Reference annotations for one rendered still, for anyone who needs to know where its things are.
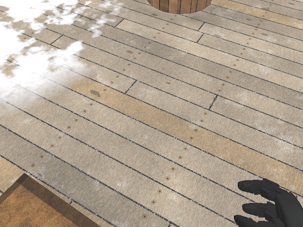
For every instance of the right robot hand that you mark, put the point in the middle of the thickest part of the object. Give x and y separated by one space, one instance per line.
286 212

